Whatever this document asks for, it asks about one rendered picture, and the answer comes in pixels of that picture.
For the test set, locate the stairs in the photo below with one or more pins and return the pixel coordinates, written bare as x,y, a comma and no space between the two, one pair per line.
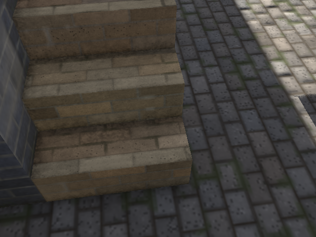
105,91

